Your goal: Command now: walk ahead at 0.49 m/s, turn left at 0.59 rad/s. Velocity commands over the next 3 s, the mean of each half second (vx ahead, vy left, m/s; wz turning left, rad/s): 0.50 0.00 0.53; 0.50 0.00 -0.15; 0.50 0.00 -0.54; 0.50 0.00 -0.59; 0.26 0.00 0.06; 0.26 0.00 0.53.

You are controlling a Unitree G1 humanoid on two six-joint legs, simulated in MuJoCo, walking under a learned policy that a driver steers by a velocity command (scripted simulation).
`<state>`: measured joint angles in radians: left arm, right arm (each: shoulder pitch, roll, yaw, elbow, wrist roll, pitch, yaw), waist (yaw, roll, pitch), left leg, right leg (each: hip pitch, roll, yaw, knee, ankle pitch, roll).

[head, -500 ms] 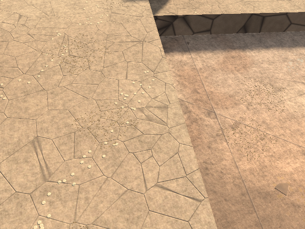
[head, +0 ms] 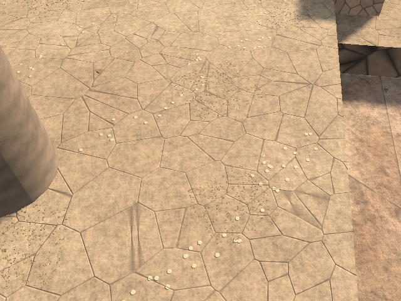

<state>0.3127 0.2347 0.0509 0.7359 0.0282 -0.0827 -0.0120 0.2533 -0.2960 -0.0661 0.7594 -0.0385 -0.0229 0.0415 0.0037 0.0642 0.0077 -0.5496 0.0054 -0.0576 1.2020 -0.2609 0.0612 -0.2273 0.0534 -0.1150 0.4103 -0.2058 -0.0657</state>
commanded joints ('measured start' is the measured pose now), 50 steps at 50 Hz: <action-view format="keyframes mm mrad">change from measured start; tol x32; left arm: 1 36 86 21 -29 -6 -35 -8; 18 203 129 15 55 -19 22 25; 40 -351 46 -18 -120 9 50 -50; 50 19 186 60 26 -25 41 -9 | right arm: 1 -13 -13 0 -66 -3 -1 15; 13 -351 36 35 -181 -1 -7 46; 20 198 -176 -51 -68 15 -1 -31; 50 82 -57 20 10 21 -97 -48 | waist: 1 -9 -120 21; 14 59 -146 75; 19 -102 189 -410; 30 9 -57 45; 50 53 -52 -136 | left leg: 1 -167 62 -38 18 90 -10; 16 158 -91 229 -615 15 109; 19 965 371 -649 -831 5 335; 26 397 161 -165 -989 419 201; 39 649 171 56 -1109 521 79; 45 706 193 156 -574 1241 23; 48 -69 -117 82 335 -264 -29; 50 -163 21 -27 233 -51 -11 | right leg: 1 70 -301 239 -257 135 -105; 16 314 -313 -122 136 903 -34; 17 196 -296 -142 375 818 -12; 19 -441 -56 -42 1032 -330 80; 20 -560 -89 87 1069 -229 75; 35 -515 -159 79 384 265 50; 45 -104 58 -35 142 43 -106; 48 602 -440 918 -24 219 -411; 50 369 -344 642 -87 209 -316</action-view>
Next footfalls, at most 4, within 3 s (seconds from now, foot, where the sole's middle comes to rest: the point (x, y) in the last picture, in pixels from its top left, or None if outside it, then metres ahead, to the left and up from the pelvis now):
0.34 left None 0.34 0.16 -0.78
0.92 right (190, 242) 0.71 0.10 -0.78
1.42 left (151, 176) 1.02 0.27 -0.78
1.96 right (221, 143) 1.19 -0.03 -0.78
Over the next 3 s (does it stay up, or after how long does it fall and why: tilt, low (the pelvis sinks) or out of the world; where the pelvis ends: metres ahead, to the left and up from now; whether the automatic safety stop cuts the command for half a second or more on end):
stays up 1.36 -0.07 0.00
